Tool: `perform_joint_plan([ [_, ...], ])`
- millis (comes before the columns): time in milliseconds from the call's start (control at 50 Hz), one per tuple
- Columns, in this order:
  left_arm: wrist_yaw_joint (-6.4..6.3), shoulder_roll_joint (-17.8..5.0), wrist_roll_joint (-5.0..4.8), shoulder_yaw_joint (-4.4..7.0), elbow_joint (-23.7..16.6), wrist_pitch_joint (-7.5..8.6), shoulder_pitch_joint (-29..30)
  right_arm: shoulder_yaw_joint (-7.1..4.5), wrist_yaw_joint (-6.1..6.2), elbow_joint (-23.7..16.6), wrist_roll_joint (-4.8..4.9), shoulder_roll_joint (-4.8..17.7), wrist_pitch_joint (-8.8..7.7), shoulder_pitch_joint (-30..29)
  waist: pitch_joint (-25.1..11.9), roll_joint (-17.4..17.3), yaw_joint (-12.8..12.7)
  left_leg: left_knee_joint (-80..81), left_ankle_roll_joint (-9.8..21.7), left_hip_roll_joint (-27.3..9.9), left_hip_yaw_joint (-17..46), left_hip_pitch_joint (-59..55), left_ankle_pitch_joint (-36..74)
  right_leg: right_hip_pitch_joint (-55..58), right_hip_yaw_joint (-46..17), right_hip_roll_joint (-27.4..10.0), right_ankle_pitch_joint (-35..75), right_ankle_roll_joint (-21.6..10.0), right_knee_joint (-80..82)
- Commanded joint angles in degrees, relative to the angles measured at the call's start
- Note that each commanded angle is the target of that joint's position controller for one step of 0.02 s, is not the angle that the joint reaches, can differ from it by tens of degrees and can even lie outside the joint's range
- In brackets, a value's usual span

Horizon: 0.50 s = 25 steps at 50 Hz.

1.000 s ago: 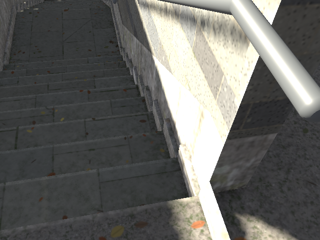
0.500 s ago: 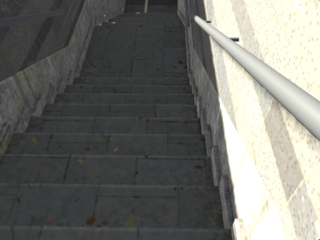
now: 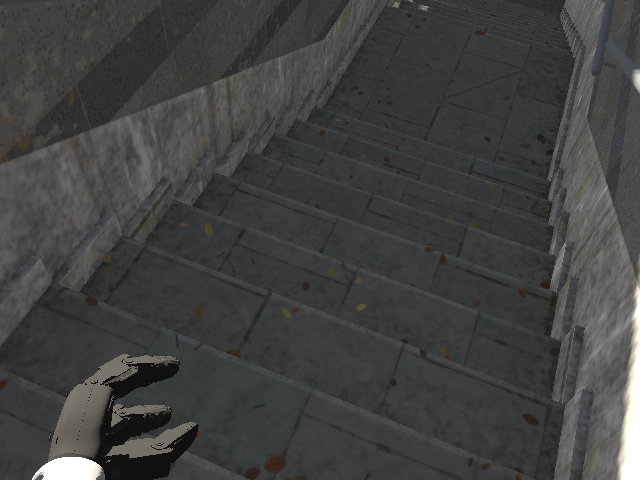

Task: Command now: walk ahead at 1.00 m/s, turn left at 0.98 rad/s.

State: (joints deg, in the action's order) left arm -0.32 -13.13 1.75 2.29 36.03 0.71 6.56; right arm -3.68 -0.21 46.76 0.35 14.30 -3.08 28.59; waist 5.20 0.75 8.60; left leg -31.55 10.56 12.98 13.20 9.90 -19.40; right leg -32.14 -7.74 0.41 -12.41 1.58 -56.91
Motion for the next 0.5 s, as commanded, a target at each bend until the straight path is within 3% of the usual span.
perform_joint_plan([
  [20,0.70,-6.0,0.51,2.35,-6.0,0.23,4.3,-1.49,0.27,0.0,0.31,7.5,-0.21,5.6,-7.8,0.5,-1.0,0.3,4.8,-11.6,15.7,-10.8,32.5,-7.4,1.0,1.4,12.1,0.6,10.3],
  [40,1.08,-4.7,1.18,1.83,-6.5,-0.65,5.5,-1.63,-0.17,-0.4,0.50,8.3,0.10,3.5,-7.0,-1.9,-1.3,0.5,3.5,-9.1,15.4,-5.8,28.4,-3.3,2.5,3.1,14.3,0.3,13.1],
  [60,1.59,-3.6,0.73,1.46,-7.5,-0.71,4.7,-1.74,-0.28,-1.5,0.71,9.0,1.06,-0.4,-6.3,-4.7,-2.0,1.5,2.3,-6.6,14.8,0.6,29.3,2.5,4.9,4.4,16.9,0.4,15.5],
  [80,1.80,-3.8,-0.01,1.73,-7.1,-0.68,3.0,-1.10,-0.54,-2.2,0.22,7.9,1.37,-1.9,-6.6,-7.3,-1.8,1.1,1.7,-5.7,15.1,4.3,27.6,7.6,5.7,4.8,19.0,0.5,15.4],
  [100,2.35,-3.4,0.06,1.54,-7.1,-0.06,1.9,-0.68,-0.65,-2.8,0.16,7.6,1.71,-3.7,-7.4,-7.1,-1.8,0.1,1.5,-5.3,15.2,9.6,23.6,13.5,7.1,5.6,24.2,0.1,14.3],
  [120,2.37,-4.6,-0.22,1.93,-5.5,0.89,-1.6,-0.05,-0.68,-3.0,-1.18,6.4,1.91,-4.2,-6.7,-7.4,-2.0,-0.7,1.3,-5.2,14.6,11.1,23.1,16.0,8.3,5.3,29.3,-0.4,14.8],
  [140,2.23,-4.7,-0.44,1.80,-5.3,1.91,-2.2,0.38,-0.76,-2.6,-1.62,6.0,1.82,-5.1,-5.5,-7.5,-2.1,-1.3,0.6,-4.7,14.0,12.5,21.7,18.1,9.9,5.1,31.7,-0.4,16.5],
  [160,1.35,-5.6,-0.99,2.25,-4.3,2.57,-4.8,0.31,-0.50,-1.7,-1.28,5.9,1.30,-3.6,-2.8,-7.9,-2.5,-1.5,0.9,-5.1,14.6,13.3,21.6,19.5,11.0,5.2,30.6,0.0,19.2],
  [180,0.45,-6.5,-0.81,2.61,-3.4,2.96,-6.8,0.66,-0.32,-1.5,-1.45,5.7,1.01,-4.2,-1.0,-8.8,-2.4,-6.3,0.2,-4.2,13.6,10.5,25.6,19.5,10.5,5.1,26.5,-0.2,21.8],
  [200,-0.60,-8.6,-0.18,3.06,-1.9,3.57,-13.6,0.63,0.05,-1.7,-2.59,7.0,0.81,-7.9,-1.1,-9.8,-5.4,-15.1,0.0,-2.6,11.3,5.0,35.0,19.8,9.6,3.7,25.4,-1.6,26.6],
  [220,-0.78,-8.9,0.60,3.32,1.9,4.46,-25.4,-0.17,0.55,-1.1,-3.11,9.0,0.01,-11.1,-4.4,-3.7,-11.7,-28.3,-0.8,-1.0,7.0,3.8,36.7,27.6,12.4,3.9,34.8,-2.9,32.6],
  [240,-0.81,-10.1,0.00,3.80,6.6,4.51,-35.9,-0.11,1.60,-1.1,-2.67,9.4,-0.17,-13.3,-3.4,-0.5,-16.4,-44.2,-1.6,-1.9,2.4,3.7,36.6,30.1,8.0,-1.1,35.7,-5.5,44.4],
  [260,-1.07,-12.2,-1.41,5.14,11.4,3.91,-49.3,-0.60,2.43,-3.9,-2.23,10.3,0.25,-25.8,-3.1,11.3,-27.6,-74.2,-4.2,2.5,-4.2,12.8,11.8,39.4,3.6,-7.4,47.5,-10.7,55.2],
  [280,0.08,-10.3,-1.29,3.80,13.9,3.06,-51.5,1.04,2.93,-7.1,-2.12,6.0,-0.41,-30.3,-2.6,12.5,-25.2,-85.9,-4.7,5.0,-8.4,32.2,-23.2,50.5,1.4,-10.9,56.8,-10.0,43.5],
  [300,0.94,-11.6,0.64,2.57,12.2,3.41,-48.1,1.90,3.39,-11.0,0.85,4.1,-1.27,-23.7,-7.5,19.4,-15.0,-89.0,-7.2,1.8,-1.5,54.0,-28.5,69.8,-14.3,-19.5,82.0,-16.2,19.6],
  [320,0.44,-12.3,0.95,2.94,11.6,3.62,-49.5,2.80,4.01,-10.5,0.42,6.1,-1.49,-23.4,-13.1,10.4,-17.2,-90.4,-7.7,-2.6,2.1,67.6,-26.4,78.3,-21.0,-24.8,70.7,-22.0,21.3],
  [340,-0.47,-11.1,0.41,2.41,11.5,3.84,-46.9,3.67,3.73,-11.1,-2.81,6.8,-1.70,-25.6,-11.1,-0.7,-15.5,-85.6,-7.4,-6.3,-0.1,67.8,-19.9,69.0,-20.8,-24.1,60.3,-22.8,26.4],
  [360,1.96,-4.6,5.20,-0.98,10.0,5.63,-35.9,7.18,-3.14,-11.8,-9.19,0.7,-3.02,-13.4,-11.8,-9.2,-10.6,-72.0,-17.8,-13.0,12.1,76.3,-8.9,68.4,-29.7,-27.6,51.5,-21.7,30.4],
  [380,1.91,-3.9,4.75,-0.52,5.3,5.90,-21.6,5.09,-4.38,-9.6,-8.68,4.1,-3.05,-15.7,-1.8,-9.6,-8.2,-44.5,-18.1,-17.8,8.0,66.0,3.3,42.3,-26.9,-20.9,41.0,-20.3,35.2],
  [400,1.79,-5.9,3.24,-0.09,4.8,6.37,-19.1,4.51,-3.96,-11.9,-9.23,7.0,-3.21,-22.1,-1.4,-7.0,-7.3,-27.4,-16.7,-21.1,-0.4,42.0,10.5,15.5,-16.9,-7.9,33.6,-17.2,36.7],
  [420,1.72,-8.8,1.78,0.97,7.2,6.95,-22.5,4.45,-4.51,-13.4,-8.56,4.5,-2.10,-25.1,-5.2,-2.6,-4.6,-22.9,-13.8,-19.1,-9.7,7.0,25.2,-13.2,-7.4,4.4,31.9,-14.2,33.1],
  [440,2.36,-11.5,1.67,1.98,9.8,7.92,-24.6,6.82,-5.93,-15.5,-6.95,-2.9,0.28,-28.1,-5.6,3.0,-2.3,-23.6,-14.9,-19.6,-13.7,-10.2,27.0,-29.8,-8.2,5.2,32.0,-12.9,33.0],
  [460,2.23,-16.1,-0.29,3.83,9.6,8.17,-26.4,7.28,-6.78,-15.4,-5.35,-2.6,2.14,-25.7,-5.8,0.1,-2.3,-21.4,-15.2,-17.7,-15.5,-13.5,21.8,-30.1,-11.6,3.3,34.5,-12.4,32.9],
  [480,2.00,-17.6,-0.73,3.90,7.9,9.01,-27.0,5.66,-6.32,-12.6,-4.40,2.0,2.10,-17.8,-7.0,-3.4,-2.2,-22.4,-13.2,-16.3,-14.2,-14.3,22.4,-25.7,-12.9,1.8,36.3,-10.9,26.8],
  [500,2.15,-15.5,-0.66,3.16,5.9,9.55,-27.1,2.94,-5.11,-10.3,-4.55,8.0,1.00,-6.8,-11.5,-8.7,1.2,-20.8,-8.6,-13.4,-17.4,-25.6,25.8,-26.1,-9.7,4.3,44.1,-7.1,17.6],
])
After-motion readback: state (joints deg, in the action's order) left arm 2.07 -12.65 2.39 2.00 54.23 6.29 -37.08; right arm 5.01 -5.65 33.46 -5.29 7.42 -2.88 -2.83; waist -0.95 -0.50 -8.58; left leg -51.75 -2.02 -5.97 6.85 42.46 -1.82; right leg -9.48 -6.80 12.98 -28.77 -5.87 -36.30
